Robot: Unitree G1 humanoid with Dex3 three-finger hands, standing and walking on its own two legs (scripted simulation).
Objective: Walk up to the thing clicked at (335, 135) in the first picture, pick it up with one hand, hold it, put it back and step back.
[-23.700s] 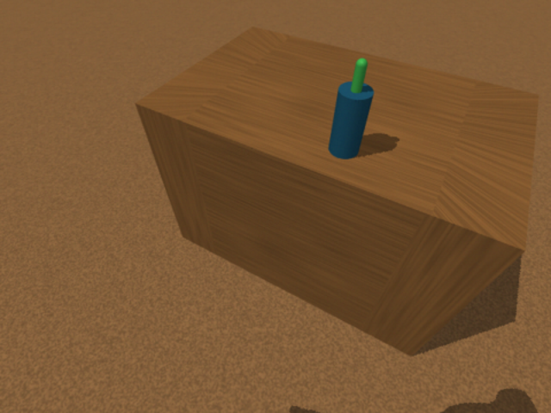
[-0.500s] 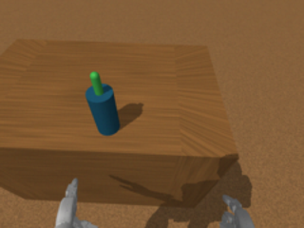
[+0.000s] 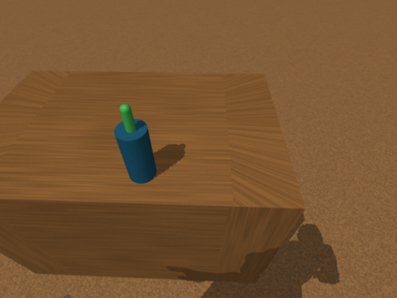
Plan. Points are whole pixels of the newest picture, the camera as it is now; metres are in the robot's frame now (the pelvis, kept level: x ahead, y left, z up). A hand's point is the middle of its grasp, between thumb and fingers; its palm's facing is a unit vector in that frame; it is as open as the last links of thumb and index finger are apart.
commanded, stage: home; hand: left
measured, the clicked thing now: (134, 143) +0.46 +0.17 +0.05
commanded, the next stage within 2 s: stand in 1.54 s
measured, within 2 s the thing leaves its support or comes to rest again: neither
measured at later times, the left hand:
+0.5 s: hand out of the picture +0.03 +0.25 -0.15, palm faces -0.05 -0.93 -0.36, open 17.4 cm
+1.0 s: hand out of the picture +0.08 +0.24 -0.14, palm faces -0.06 -0.93 -0.35, open 17.4 cm
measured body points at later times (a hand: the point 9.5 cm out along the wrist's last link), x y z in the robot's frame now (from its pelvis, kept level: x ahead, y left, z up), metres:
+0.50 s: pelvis -0.02 -0.01 +0.01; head -0.03 -0.01 +0.46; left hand +0.04 +0.30 -0.12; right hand +0.02 -0.31 -0.13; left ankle +0.00 +0.13 -0.74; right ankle +0.02 -0.13 -0.74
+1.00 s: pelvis +0.00 -0.01 +0.01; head +0.00 -0.01 +0.46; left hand +0.09 +0.29 -0.12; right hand +0.06 -0.31 -0.13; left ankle +0.00 +0.13 -0.74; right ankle +0.02 -0.13 -0.74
